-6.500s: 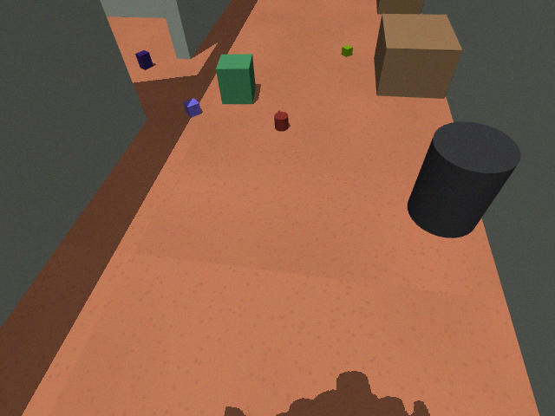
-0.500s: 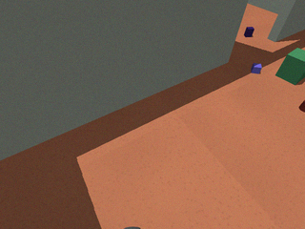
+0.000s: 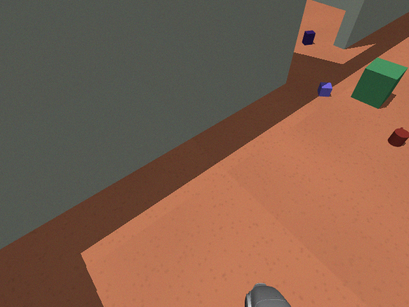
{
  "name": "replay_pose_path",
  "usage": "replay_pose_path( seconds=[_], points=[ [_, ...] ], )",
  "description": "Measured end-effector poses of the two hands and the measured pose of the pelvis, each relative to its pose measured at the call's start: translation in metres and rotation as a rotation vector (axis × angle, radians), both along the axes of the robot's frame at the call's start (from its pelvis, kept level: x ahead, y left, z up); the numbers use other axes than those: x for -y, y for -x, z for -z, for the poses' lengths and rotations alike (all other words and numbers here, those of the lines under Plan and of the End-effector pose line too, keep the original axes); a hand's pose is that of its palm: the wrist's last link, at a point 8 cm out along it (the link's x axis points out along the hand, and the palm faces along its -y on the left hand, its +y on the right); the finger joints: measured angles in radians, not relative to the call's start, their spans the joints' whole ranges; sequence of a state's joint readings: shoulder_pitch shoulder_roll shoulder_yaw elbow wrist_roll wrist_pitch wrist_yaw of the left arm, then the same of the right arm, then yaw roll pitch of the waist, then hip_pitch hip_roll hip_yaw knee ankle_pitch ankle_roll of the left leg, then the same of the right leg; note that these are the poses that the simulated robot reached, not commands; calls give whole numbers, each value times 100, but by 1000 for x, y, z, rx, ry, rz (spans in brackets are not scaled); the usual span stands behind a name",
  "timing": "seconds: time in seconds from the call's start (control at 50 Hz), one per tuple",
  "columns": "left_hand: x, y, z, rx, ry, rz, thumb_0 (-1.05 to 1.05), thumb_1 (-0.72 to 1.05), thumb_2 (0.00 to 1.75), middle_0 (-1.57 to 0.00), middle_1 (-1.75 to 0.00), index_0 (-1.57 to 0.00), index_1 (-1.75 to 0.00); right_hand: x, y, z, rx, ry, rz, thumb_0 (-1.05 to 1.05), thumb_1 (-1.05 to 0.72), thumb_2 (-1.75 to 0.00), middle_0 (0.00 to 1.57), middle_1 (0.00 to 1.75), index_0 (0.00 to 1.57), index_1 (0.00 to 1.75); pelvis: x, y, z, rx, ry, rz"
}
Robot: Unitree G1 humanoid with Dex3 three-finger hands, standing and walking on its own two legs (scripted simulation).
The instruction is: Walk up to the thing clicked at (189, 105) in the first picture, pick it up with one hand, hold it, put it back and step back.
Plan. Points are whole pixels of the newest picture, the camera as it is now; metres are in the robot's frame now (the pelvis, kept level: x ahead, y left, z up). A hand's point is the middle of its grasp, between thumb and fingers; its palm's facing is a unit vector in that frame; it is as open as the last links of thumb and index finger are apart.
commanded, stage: walk up
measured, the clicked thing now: (324, 89) +1.66 -0.95 -0.73
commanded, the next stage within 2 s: none
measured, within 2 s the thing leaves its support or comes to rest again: neither
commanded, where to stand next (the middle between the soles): +0.44 -0.03 m, yaw +0 degrees
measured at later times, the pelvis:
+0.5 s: pelvis +0.20 -0.01 +0.00, yaw -8 degrees
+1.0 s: pelvis +0.36 +0.02 +0.00, yaw -25 degrees
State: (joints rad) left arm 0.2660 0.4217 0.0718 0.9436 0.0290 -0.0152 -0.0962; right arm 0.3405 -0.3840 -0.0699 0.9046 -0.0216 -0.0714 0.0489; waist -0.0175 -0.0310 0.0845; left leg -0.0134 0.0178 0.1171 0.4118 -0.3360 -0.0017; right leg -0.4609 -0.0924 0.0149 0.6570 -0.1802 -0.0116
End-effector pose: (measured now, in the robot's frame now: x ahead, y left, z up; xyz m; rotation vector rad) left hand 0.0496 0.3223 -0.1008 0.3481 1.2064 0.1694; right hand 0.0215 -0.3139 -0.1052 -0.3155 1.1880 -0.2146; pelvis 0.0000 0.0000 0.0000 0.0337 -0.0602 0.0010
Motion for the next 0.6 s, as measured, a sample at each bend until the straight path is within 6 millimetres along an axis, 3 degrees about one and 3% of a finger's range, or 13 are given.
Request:
replay_pose_path(
  seconds=[0.1, 0.14, 0.3, 0.4, 0.48, 0.56, 0.6],
  points=[
    [21, -75, -3, 92, -49, 17, 0, 90, 90, -20, -30, -20, -30, 24, -48, 28, -15, -15, 6, 1, -90, -90, 20, 30, 20, 30, 23, -50, 17, -1, 29, -5],
    [31, -96, -8, 146, -54, 12, 0, 90, 90, -20, -30, -20, -30, 28, -71, 30, -22, -24, -11, 1, -91, -90, 20, 30, 20, 30, 31, -65, 16, 5, 22, -10],
    [49, -131, -22, 134, -38, -11, 0, 90, 90, -21, -30, -20, -30, 36, -168, 5, 75, -31, -61, 1, -91, -90, 20, 30, 20, 30, 38, -122, -2, 3, 20, 10],
    [43, -143, -14, 41, -24, 9, 0, 90, 90, -21, -30, -20, -30, 35, -220, -7, 111, -4, -59, 1, -91, -90, 20, 30, 20, 30, 29, -158, -3, -17, 35, 76],
    [27, -157, -5, -61, -10, 37, 0, 90, 90, -21, -30, -20, -30, 22, -269, -18, 197, 15, -39, 1, -91, -90, 20, 30, 20, 30, 11, -188, -1, -29, 51, 126],
    [0, -193, 13, -99, -12, 72, 0, 90, 90, -21, -30, -21, -30, 2, -308, -21, 257, 44, -27, 1, -91, -90, 20, 30, 20, 30, -11, -226, 12, -36, 61, 169],
    [-10, -221, 21, -103, -21, 96, 0, 90, 90, -21, -30, -20, -30, -8, -317, -21, 277, 57, -10, 1, -91, -90, 20, 30, 20, 30, -20, -240, 15, -30, 45, 202]
  ],
)
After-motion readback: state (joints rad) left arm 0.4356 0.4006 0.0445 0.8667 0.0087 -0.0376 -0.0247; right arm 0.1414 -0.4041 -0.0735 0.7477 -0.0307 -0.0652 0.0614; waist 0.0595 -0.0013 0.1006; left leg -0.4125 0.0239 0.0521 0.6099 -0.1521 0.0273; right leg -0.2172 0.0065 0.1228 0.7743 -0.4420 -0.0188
